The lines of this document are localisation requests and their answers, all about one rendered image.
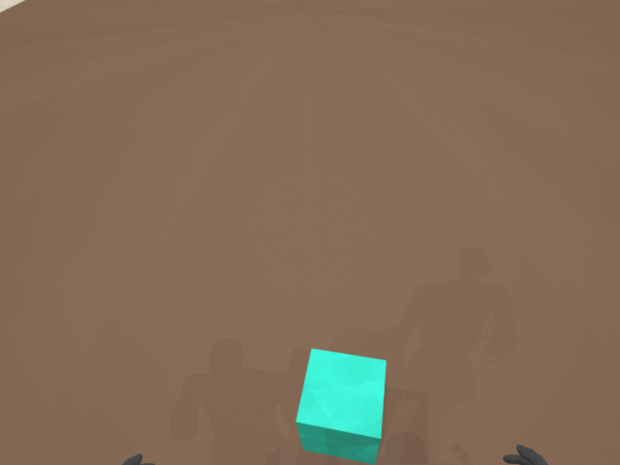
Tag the robot right hand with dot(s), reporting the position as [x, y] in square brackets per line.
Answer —
[527, 457]

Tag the carton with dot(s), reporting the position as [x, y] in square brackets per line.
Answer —
[341, 406]

